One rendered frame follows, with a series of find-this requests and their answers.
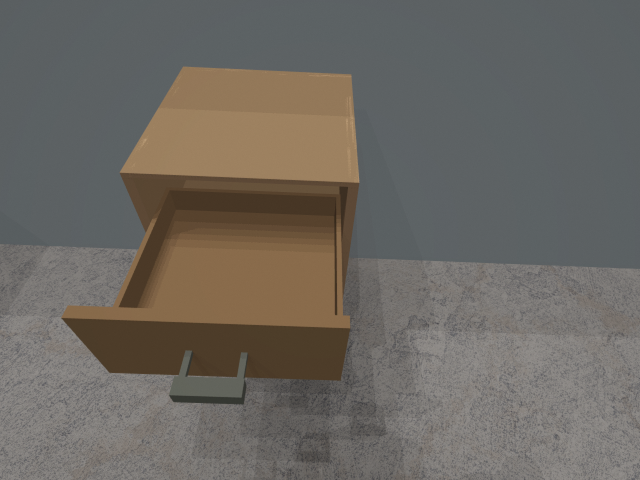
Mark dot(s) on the cabinet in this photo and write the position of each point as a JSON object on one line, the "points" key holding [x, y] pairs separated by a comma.
{"points": [[253, 130]]}

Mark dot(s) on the handle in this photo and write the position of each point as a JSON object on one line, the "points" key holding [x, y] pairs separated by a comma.
{"points": [[207, 389]]}

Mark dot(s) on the drawer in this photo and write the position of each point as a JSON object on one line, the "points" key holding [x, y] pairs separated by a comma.
{"points": [[220, 272]]}

